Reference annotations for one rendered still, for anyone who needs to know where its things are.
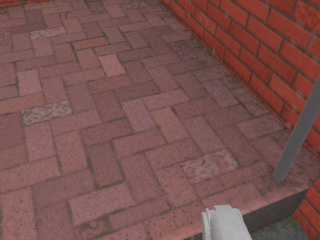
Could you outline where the right robot thigh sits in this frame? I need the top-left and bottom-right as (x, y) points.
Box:
(200, 204), (252, 240)

